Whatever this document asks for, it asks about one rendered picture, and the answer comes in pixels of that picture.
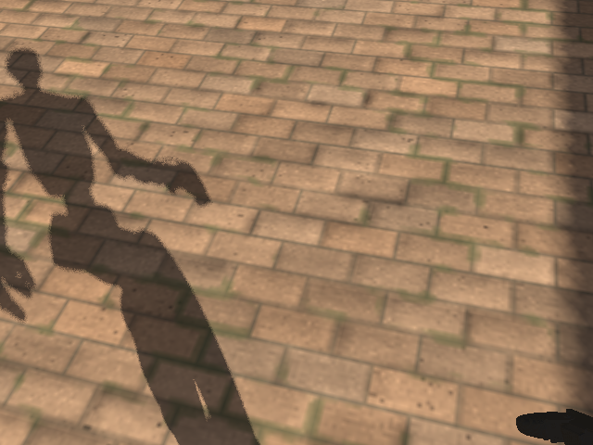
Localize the right robot hand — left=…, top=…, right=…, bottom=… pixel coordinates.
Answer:
left=516, top=409, right=593, bottom=445

